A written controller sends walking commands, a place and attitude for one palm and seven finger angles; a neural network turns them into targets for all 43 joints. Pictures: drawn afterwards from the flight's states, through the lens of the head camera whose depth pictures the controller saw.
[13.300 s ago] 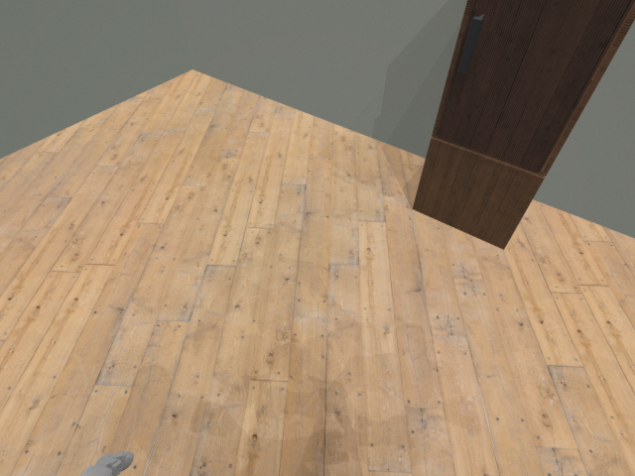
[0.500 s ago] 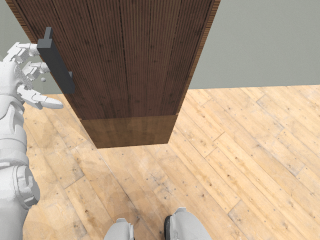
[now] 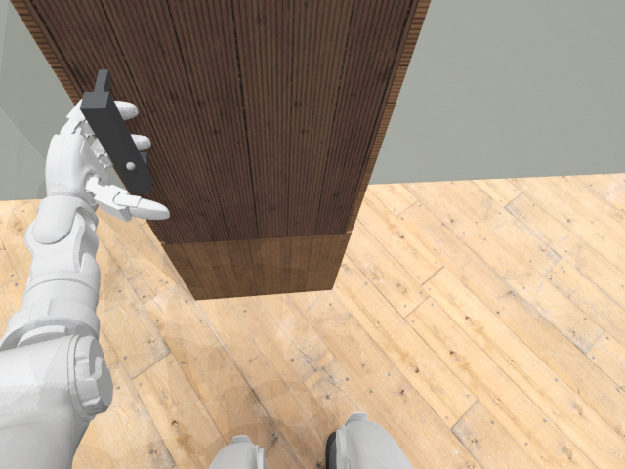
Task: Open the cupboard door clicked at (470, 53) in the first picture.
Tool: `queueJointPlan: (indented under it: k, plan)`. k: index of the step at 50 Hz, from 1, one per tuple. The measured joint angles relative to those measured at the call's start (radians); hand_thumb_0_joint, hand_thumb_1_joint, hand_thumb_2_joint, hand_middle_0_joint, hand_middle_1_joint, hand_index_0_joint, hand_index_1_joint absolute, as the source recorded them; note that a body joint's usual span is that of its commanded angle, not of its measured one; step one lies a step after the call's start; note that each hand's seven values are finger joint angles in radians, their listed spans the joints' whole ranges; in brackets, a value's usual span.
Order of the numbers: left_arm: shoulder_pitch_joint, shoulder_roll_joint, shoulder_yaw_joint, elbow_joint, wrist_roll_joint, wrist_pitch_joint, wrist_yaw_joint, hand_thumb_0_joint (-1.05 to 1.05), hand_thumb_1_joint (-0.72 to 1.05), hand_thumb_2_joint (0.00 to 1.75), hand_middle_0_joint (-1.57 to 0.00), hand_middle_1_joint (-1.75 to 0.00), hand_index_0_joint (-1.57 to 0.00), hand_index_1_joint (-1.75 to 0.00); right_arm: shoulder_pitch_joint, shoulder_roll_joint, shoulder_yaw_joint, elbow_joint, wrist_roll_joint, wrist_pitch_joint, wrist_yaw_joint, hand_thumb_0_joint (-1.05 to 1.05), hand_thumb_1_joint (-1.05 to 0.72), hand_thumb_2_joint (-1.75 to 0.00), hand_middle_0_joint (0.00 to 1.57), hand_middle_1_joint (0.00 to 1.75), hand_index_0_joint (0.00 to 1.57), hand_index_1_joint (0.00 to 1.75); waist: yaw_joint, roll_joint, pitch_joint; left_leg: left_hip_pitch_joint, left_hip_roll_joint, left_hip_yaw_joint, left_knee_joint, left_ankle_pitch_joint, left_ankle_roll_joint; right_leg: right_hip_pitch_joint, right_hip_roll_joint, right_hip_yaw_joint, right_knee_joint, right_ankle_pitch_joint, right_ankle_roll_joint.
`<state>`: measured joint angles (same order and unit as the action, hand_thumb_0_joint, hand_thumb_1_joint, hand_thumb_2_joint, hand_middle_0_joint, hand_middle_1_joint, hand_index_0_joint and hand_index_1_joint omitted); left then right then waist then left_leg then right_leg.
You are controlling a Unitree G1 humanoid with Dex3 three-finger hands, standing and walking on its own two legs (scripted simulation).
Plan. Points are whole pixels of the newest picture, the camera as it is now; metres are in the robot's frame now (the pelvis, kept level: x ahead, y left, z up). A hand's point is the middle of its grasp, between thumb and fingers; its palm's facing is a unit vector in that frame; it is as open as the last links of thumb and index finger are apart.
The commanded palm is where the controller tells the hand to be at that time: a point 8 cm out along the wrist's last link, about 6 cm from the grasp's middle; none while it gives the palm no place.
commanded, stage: slide the fingers in behind the handle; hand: left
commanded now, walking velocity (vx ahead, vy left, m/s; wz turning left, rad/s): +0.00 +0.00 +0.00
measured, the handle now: (124, 136) +0.52 +0.22 +0.07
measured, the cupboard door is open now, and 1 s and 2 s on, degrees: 0 0 20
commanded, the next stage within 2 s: close the thumb around the handle in 0.54 s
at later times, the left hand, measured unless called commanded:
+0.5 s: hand (128, 167) +0.47 +0.21 +0.07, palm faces +0.03 -1.00 -0.03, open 14.0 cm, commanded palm +0.45 +0.25 +0.07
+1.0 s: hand (132, 169) +0.47 +0.20 +0.06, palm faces +0.03 -1.00 -0.02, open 10.3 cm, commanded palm +0.45 +0.25 +0.07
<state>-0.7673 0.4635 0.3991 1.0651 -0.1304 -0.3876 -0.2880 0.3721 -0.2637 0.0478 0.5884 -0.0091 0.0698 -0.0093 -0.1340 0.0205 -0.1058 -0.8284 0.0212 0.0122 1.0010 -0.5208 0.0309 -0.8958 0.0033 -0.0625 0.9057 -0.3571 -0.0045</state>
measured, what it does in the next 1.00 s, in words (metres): stands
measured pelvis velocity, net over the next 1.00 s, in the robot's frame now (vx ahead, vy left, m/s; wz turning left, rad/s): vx -0.01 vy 0.00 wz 0.00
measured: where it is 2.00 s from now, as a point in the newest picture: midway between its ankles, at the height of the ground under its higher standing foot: outside the picture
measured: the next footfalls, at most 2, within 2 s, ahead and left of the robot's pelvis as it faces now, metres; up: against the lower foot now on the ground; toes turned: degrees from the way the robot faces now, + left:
none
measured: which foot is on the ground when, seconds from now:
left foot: down 0.00-1.00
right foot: down 0.00-1.00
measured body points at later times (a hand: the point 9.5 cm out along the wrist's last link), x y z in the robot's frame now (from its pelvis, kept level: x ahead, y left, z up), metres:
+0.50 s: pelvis -0.01 -0.01 +0.00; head +0.11 +0.01 +0.43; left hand +0.46 +0.26 +0.07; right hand +0.02 -0.28 -0.11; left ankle -0.03 +0.09 -0.68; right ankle +0.04 -0.12 -0.68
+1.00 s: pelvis -0.01 +0.00 +0.00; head +0.12 +0.01 +0.43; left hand +0.47 +0.26 +0.07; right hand +0.02 -0.26 -0.12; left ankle -0.03 +0.09 -0.68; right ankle +0.04 -0.12 -0.68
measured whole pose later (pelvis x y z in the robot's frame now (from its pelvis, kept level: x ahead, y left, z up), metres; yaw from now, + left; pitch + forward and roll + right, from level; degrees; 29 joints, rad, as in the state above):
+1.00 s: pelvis -0.01 +0.00 +0.00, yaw +0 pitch +20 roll -2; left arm -0.79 0.47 0.40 1.09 -0.12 -0.41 -0.28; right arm 0.38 -0.27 0.05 0.60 -0.01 0.05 -0.02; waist -0.13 0.02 -0.10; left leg -0.85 0.02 0.01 1.01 -0.51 0.03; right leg -0.92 0.00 -0.06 0.92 -0.35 -0.01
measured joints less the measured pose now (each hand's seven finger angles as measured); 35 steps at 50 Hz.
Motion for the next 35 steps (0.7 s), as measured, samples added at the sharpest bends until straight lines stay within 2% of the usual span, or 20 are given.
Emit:
queueJointPlan:
  k: [5,11,19,23,26,30,35]
  plan:
    - [0.003,0.010,0.000,-0.005,0.019,-0.016,0.021,-0.01,-0.50,0.30,-0.30,-1.20,-0.32,-1.21,0.000,0.002,-0.001,-0.011,-0.002,-0.007,0.001,0.01,-0.91,-0.90,0.20,0.30,0.21,0.30,0.001,0.001,0.009,-0.004,0.000,0.003,0.002,0.003,-0.003,-0.008,0.000,0.003,0.008,0.001,-0.003]
    - [0.003,-0.006,-0.009,-0.006,-0.004,-0.024,0.006,-0.01,-0.50,0.30,-0.30,-1.20,-0.31,-1.21,0.003,-0.003,-0.003,0.008,0.000,-0.010,-0.001,0.01,-0.91,-0.90,0.20,0.30,0.21,0.30,0.011,0.001,0.008,-0.004,0.000,0.002,0.000,0.007,-0.006,-0.008,0.000,0.002,0.009,0.002,-0.006]
    - [-0.026,0.026,0.016,0.034,0.019,-0.018,0.008,-0.01,-0.50,0.30,-0.30,-1.20,-0.31,-1.20,-0.004,-0.013,-0.002,0.004,0.000,-0.019,-0.013,0.01,-0.91,-0.90,0.20,0.30,0.21,0.30,-0.006,-0.006,0.019,-0.019,0.001,-0.001,0.010,0.010,-0.008,-0.023,0.001,-0.001,0.018,0.005,-0.010]
    - [-0.022,0.032,0.011,0.017,0.004,-0.038,-0.002,-0.01,-0.50,0.30,-0.30,-1.20,-0.30,-1.20,0.004,-0.017,-0.007,0.007,-0.001,-0.025,-0.012,0.01,-0.91,-0.90,0.20,0.30,0.21,0.30,-0.003,-0.005,0.015,-0.025,0.002,-0.001,0.012,0.011,-0.009,-0.029,0.001,-0.001,0.019,0.007,-0.011]
    - [-0.032,0.032,-0.003,0.030,-0.004,-0.027,-0.014,-0.01,-0.50,0.30,-0.30,-1.20,-0.30,-1.20,0.006,-0.020,-0.006,0.015,0.002,-0.023,-0.012,0.01,-0.91,-0.90,0.20,0.30,0.21,0.30,0.000,-0.004,0.016,-0.025,0.000,-0.003,0.012,0.011,-0.008,-0.027,0.000,-0.002,0.018,0.007,-0.010]
    - [-0.033,0.027,-0.003,0.037,-0.001,-0.008,-0.016,-0.01,-0.50,0.30,-0.30,-1.20,-0.30,-1.20,0.009,-0.020,-0.006,0.013,0.002,-0.021,-0.013,0.01,-0.91,-0.90,0.20,0.30,0.21,0.30,-0.001,0.000,0.012,-0.024,-0.001,-0.002,0.009,0.013,-0.007,-0.026,-0.001,-0.001,0.014,0.009,-0.009]
    - [-0.032,0.020,0.007,0.034,0.005,-0.020,0.000,-0.01,-0.50,0.30,-0.30,-1.20,-0.30,-1.20,0.008,-0.016,-0.003,0.010,-0.001,-0.025,-0.011,0.01,-0.91,-0.90,0.20,0.30,0.21,0.30,-0.005,-0.003,0.013,-0.027,-0.001,0.001,0.011,0.011,-0.005,-0.030,0.000,0.002,0.017,0.008,-0.007]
